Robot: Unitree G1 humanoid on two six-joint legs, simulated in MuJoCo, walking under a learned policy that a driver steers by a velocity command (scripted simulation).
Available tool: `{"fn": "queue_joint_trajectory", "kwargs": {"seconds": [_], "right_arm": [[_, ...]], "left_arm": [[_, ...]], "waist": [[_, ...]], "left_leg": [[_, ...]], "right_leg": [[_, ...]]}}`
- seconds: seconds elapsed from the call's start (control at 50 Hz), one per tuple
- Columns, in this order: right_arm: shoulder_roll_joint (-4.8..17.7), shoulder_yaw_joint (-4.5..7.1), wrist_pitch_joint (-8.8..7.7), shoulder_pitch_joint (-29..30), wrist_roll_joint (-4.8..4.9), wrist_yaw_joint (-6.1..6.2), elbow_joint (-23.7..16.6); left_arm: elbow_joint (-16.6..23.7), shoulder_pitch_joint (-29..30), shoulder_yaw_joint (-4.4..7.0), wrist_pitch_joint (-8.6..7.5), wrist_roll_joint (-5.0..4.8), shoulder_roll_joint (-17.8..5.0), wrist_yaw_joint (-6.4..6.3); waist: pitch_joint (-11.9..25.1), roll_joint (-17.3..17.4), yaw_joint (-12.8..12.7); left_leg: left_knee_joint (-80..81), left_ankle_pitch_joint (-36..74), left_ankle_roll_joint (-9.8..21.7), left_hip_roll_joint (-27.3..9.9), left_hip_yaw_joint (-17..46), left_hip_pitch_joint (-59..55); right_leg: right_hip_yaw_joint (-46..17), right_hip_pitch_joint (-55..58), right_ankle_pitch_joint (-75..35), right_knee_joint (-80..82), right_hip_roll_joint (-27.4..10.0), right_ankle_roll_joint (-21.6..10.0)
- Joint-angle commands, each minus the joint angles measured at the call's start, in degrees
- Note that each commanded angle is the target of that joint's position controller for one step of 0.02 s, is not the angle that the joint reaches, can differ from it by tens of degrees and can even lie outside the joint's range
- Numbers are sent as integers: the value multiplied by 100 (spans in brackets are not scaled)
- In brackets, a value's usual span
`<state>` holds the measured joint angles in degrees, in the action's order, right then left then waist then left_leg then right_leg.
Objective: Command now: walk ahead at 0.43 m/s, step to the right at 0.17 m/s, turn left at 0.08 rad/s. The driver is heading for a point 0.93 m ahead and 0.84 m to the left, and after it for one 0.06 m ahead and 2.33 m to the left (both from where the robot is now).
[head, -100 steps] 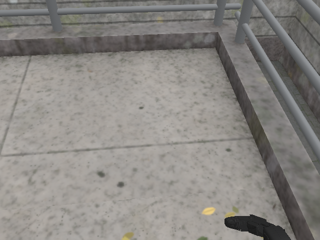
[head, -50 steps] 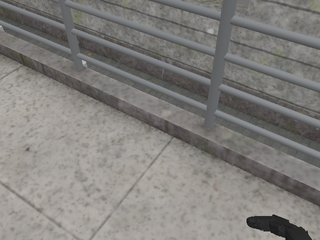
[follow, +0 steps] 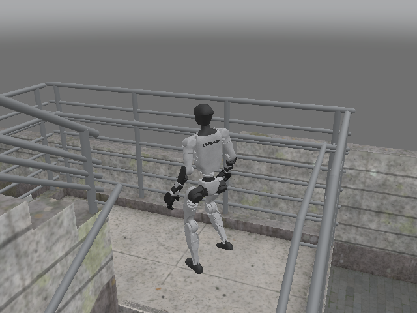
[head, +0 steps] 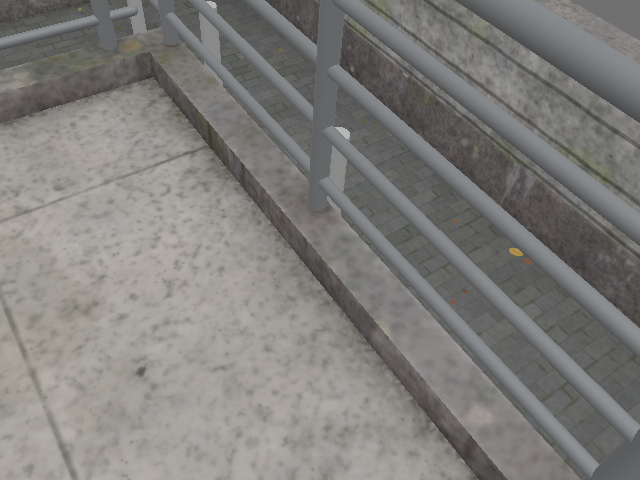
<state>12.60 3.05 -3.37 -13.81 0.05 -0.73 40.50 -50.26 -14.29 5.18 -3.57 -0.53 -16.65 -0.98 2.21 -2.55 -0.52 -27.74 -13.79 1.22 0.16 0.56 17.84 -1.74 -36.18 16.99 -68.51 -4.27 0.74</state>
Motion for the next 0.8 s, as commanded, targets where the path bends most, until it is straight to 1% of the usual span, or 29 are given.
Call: {"fn": "queue_joint_trajectory", "kwargs": {"seconds": [0.02, 0.08, 0.1, 0.12, 0.14, 0.16, 0.18, 0.22, 0.26, 0.28, 0.3, 0.32, 0.34, 0.36, 0.38, 0.42, 0.46, 0.48, 0.5, 0.54, 0.56, 0.6, 0.64, 0.66, 0.68, 0.72, 0.74, 0.78, 0.8], "right_arm": [[716, 225, -195, 55, -29, 138, -342], [974, 322, -199, -338, 125, 270, -103], [596, 245, -96, -312, 231, 292, 101], [715, 278, -80, -164, 205, 280, -4], [1069, 397, -140, -161, 100, 229, -206], [1147, 428, -131, -210, 67, 188, -208], [1204, 494, -76, -206, 148, 210, -205], [1210, 526, 33, -78, 146, 290, -370], [1077, 471, 151, -26, 82, 360, -447], [514, 280, 104, -63, -16, 367, -506], [128, 216, 46, -927, -53, 355, -496], [302, 214, 11, -1120, 147, 346, -506], [649, 379, -103, -1236, 342, 287, -330], [985, 546, 148, -1155, 207, 389, -154], [1223, 657, 406, -1516, -416, 257, 37], [901, 531, 622, -1152, -305, 125, -15], [871, 443, 767, -673, -257, 10, -108], [694, 322, 620, -933, -306, -23, -238], [899, 385, 630, -824, -315, -86, -167], [908, 349, 727, -184, -263, -149, -356], [502, 294, 558, 254, 371, 89, -680], [564, 245, 477, 277, 255, 269, -891], [673, 297, 379, 143, 109, 341, -908], [826, 362, 532, 329, -72, 326, -822], [652, 339, 550, 91, -113, 283, -837], [720, 414, 672, 11, 117, 63, -927], [686, 386, 772, 222, 241, 34, -934], [708, 412, 998, -37, 38, 27, -933], [751, 439, 934, -723, 35, 27, -623]], "left_arm": [[532, 25, 36, 131, -5, -187, 18], [839, 505, -79, 99, -18, 50, 59], [860, 671, -157, -27, -5, 189, 77], [824, 879, -186, -122, -70, 127, 75], [821, 1076, -125, -107, -79, -62, 108], [880, 1123, -134, -100, -3, -1, 201], [1002, 1360, -65, -99, 41, -138, 310], [1079, 1148, -33, -75, 28, -233, 366], [866, 371, 90, 45, 217, -435, 333], [837, -20, 207, -54, 319, -803, 332], [634, -711, 345, -51, 263, -1254, 305], [577, -1080, 314, 19, 82, -940, 347], [621, -803, 331, 69, -75, -837, 314], [622, -679, 293, -55, -99, -1089, -7], [773, -690, 303, 0, -72, -1046, -251], [751, -392, 265, 0, -50, -795, -276], [940, -32, 185, 129, 11, -504, -208], [1004, 288, 87, 200, 8, -369, 104], [1154, 340, 95, 253, 110, -314, 146], [1223, 96, 59, 306, 157, -327, 98], [1086, -64, 131, 203, -102, -465, -111], [959, -255, 229, 86, 3, -682, -292], [857, -292, 342, 33, 85, -967, -336], [1194, 671, 234, 89, 179, -778, -400], [1267, 582, 341, 160, 94, -1012, -453], [1209, 422, 372, 267, -113, -1137, -501], [1161, 230, 416, 274, -195, -1213, -396], [1119, 495, 375, 253, -153, -1014, -250], [994, 378, 282, 227, -79, -785, -211]], "waist": [[152, 907, -100], [-22, 693, -4], [103, 1204, -138], [-66, 1345, 0], [-377, 801, 210], [-310, 665, 154], [-257, 620, 231], [100, 977, 8], [216, 976, -369], [934, 611, -562], [1389, -934, -281], [1772, -2065, -459], [1175, -1475, -329], [272, 58, -160], [121, 1158, 189], [355, -185, 326], [297, -852, 283], [592, -1716, 577], [212, -2055, 365], [-562, -1623, 110], [-748, -1198, 72], [-639, -586, 54], [-464, -490, 139], [-1389, -150, 236], [-719, -186, 163], [-102, -696, 76], [119, -635, -45], [-158, -181, 180], [143, 21, 478]], "left_leg": [[1173, 2902, 1098, -1465, 1215, -789], [1250, 2738, 1071, -1443, 1166, -872], [1369, 991, 1007, -798, 475, -402], [1391, 867, 969, -598, 291, 154], [1450, 1538, 975, -1010, 836, 159], [1328, 1610, 1029, -1255, 1077, -254], [1096, 1676, 973, -1337, 1161, -676], [858, 1643, 750, -1492, 1458, -738], [156, 2142, 561, -1233, 1429, -649], [-926, 1851, 237, -584, 944, -402], [-2883, -740, -161, 186, 382, 1363], [-4322, -2085, -286, 397, 538, 2104], [-5219, -1823, -221, 37, 709, 2579], [-6146, -2289, -547, 785, 1806, 2687], [-6212, -1828, -499, 491, 1091, 2200], [-6014, -1236, -493, 364, 760, 2025], [-6223, -794, -446, 387, 412, 1918], [-5163, -480, -272, 181, 104, 1537], [-5324, -487, -272, 438, -345, 1444], [-4729, -419, -181, 164, -216, 1835], [-4381, -147, -219, -220, 317, 2343], [-3886, 106, -253, -522, 906, 2982], [-3265, 27, -279, -705, 541, 2528], [-2560, -96, -421, -658, 457, 2207], [-2093, -5, -474, -467, 15, 1595], [-1637, 344, -406, -328, -323, 745], [-1918, 15, -228, -322, -486, 471], [-1423, 30, 150, -310, -518, 151], [-1561, -720, 363, -1, -896, -778]], "right_leg": [[-343, -773, -458, 326, -198, 109], [-249, -979, -1121, 1089, -259, 160], [8, -306, -1597, 1799, -189, 117], [181, 386, -1939, 2288, 14, 164], [104, 414, -1938, 2485, 113, 233], [-100, 196, -1760, 2840, 6, 166], [-137, 30, -1748, 3202, 40, 74], [-287, 902, -1553, 3631, 88, -60], [59, 1976, -1142, 3972, 313, -229], [-167, 3166, -1844, 4151, -65, -410], [-1598, 4930, -2356, 4033, -1308, -1047], [-3063, 4971, -1414, 4780, -1648, -1525], [-2818, 4498, 301, 4971, -1523, -1424], [-4259, 3892, -4407, 4567, -2577, -1136], [-2369, 3367, -7354, 3969, -2439, -664], [-965, 3028, -6223, 3899, -1666, -318], [-334, 2419, -4425, 4184, -1347, -392], [127, 1886, 955, 4888, -523, -283], [64, 1331, 2414, 5345, -568, -404], [-224, 1191, 2746, 5763, -980, -625], [-714, 1876, 1933, 6029, -1524, -1041], [-801, 2978, 691, 5984, -2080, -1186], [-223, 3052, 551, 6029, -1925, -1014], [358, 2544, -2989, 5191, -1748, -932], [742, 2632, -4137, 4912, -1513, -868], [1003, 2711, -3828, 4577, -1403, -682], [915, 2558, -1480, 4952, -1701, -723], [970, 2099, -133, 4435, -1626, -564], [975, 1711, 1053, 4244, -1485, -572]]}}
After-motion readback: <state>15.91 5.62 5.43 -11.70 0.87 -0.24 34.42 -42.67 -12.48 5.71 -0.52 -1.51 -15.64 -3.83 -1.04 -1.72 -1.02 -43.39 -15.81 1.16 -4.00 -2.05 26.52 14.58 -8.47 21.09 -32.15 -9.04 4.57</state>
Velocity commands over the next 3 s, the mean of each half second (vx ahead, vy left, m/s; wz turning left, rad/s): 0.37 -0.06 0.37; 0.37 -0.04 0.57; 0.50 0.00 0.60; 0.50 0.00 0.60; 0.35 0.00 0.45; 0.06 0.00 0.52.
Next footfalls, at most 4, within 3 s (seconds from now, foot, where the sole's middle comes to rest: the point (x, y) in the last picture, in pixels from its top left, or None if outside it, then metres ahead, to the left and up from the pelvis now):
0.28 right None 0.30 -0.18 -0.78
0.82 left None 0.30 0.12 -0.78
1.32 right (247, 396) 0.68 0.16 -0.78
1.80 left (55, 402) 0.65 0.57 -0.78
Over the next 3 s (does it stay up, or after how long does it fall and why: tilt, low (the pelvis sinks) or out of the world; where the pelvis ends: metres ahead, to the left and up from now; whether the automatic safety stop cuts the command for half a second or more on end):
stays up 0.78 0.75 0.00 its command is cut before an obstacle after 0.1 s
